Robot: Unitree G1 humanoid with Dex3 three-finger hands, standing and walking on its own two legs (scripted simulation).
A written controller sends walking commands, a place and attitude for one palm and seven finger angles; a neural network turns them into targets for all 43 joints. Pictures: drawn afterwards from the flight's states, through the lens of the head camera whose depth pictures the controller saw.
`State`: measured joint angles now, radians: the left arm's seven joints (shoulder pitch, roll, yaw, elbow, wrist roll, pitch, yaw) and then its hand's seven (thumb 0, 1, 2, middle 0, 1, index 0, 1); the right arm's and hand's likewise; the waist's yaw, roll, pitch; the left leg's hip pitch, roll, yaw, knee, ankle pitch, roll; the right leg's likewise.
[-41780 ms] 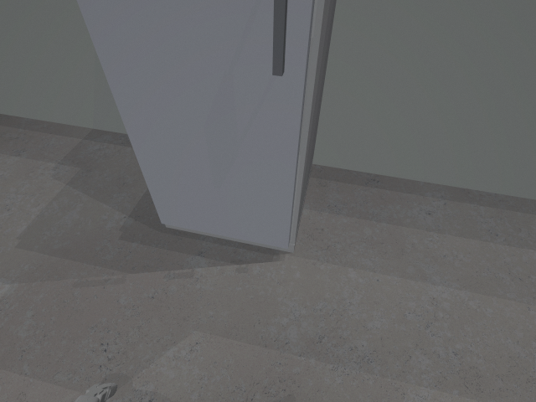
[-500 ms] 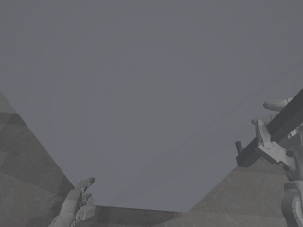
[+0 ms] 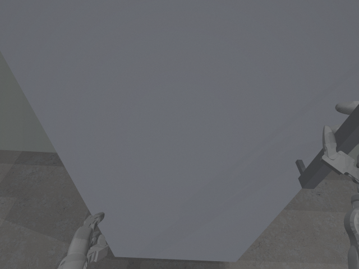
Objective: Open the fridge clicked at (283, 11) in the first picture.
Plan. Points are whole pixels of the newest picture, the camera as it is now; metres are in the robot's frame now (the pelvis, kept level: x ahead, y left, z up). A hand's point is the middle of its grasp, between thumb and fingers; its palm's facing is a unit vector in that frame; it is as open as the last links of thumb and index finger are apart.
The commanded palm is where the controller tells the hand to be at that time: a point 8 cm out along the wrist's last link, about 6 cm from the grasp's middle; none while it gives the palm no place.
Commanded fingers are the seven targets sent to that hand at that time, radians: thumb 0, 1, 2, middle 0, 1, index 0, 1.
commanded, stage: walk backward, drawing the door open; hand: right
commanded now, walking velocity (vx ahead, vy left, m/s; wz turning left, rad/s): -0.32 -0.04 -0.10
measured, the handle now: (339, 129) +0.32 -0.21 +0.24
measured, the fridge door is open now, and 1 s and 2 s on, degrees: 0 0 5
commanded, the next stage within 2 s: none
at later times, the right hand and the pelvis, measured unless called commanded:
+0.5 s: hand (334, 153) +0.28 -0.19 +0.22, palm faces +0.19 +0.95 -0.26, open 7.0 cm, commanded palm +0.22 -0.25 +0.22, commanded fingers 0.00 -0.90 -0.90 0.45 1.40 0.45 1.40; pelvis -0.07 -0.05 +0.00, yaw -1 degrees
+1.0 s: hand (341, 159) +0.27 -0.21 +0.22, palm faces +0.01 +0.96 -0.28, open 8.1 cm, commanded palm +0.24 -0.26 +0.22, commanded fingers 0.00 -0.90 -0.90 0.45 1.40 0.45 1.40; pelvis -0.05 -0.12 -0.01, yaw +6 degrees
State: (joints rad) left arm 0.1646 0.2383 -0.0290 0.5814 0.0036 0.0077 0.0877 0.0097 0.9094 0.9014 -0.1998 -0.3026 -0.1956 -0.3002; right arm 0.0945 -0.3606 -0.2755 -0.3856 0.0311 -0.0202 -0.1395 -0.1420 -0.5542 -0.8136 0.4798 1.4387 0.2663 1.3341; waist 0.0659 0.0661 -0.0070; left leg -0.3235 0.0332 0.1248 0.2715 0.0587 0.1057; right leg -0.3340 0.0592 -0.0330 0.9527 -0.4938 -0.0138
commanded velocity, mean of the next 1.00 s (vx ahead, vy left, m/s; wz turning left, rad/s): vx -0.29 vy -0.05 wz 0.10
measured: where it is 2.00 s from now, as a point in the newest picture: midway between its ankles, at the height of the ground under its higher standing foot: outside the picture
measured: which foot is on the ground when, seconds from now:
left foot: down 0.00-0.24, up 0.26-0.44, down 0.46-0.92, up 0.94-1.00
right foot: up 0.00-0.20, down 0.22-0.52, up 0.54-0.90, down 0.92-1.00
